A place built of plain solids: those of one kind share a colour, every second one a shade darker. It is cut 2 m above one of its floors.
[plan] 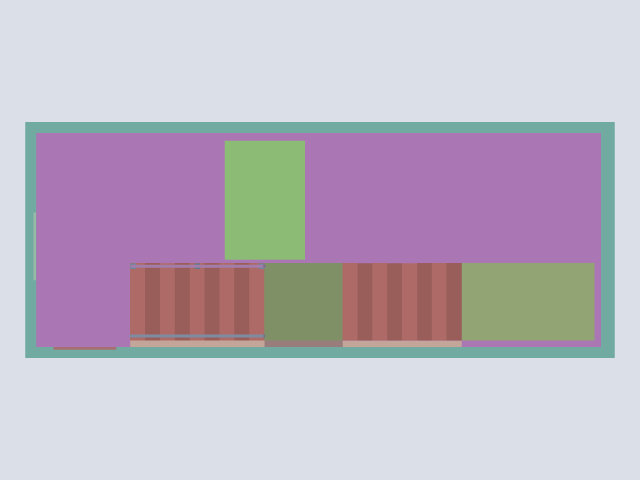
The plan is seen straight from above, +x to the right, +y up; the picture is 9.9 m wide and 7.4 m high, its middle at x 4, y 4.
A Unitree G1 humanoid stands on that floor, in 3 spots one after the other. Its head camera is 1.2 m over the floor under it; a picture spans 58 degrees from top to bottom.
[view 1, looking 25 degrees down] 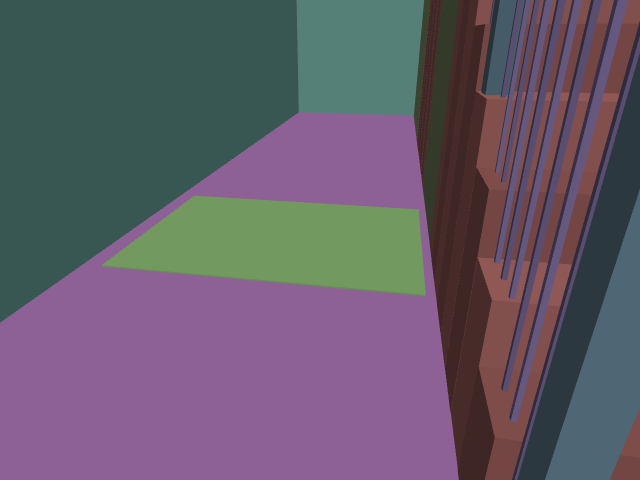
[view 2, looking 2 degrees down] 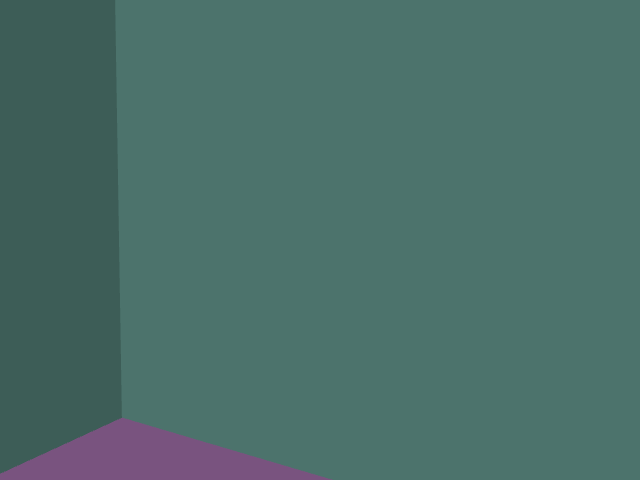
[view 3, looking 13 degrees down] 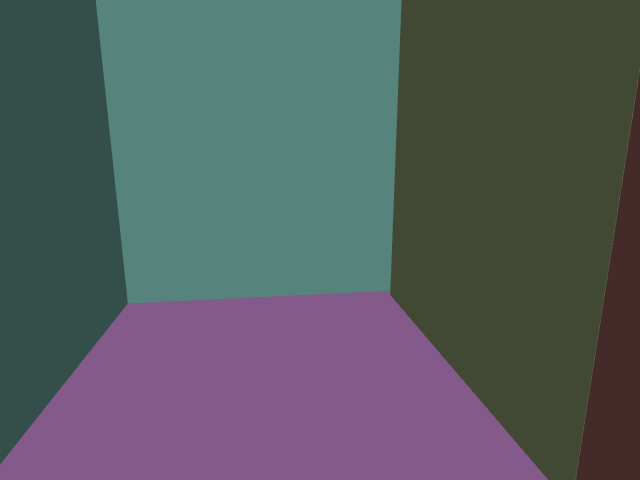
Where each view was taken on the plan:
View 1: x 0.57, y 3.90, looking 10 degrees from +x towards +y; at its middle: corr_mat_top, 2.82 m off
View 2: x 1.43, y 4.65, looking -153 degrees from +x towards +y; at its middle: wall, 2.03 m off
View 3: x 5.10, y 4.65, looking -8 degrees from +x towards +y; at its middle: wall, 3.35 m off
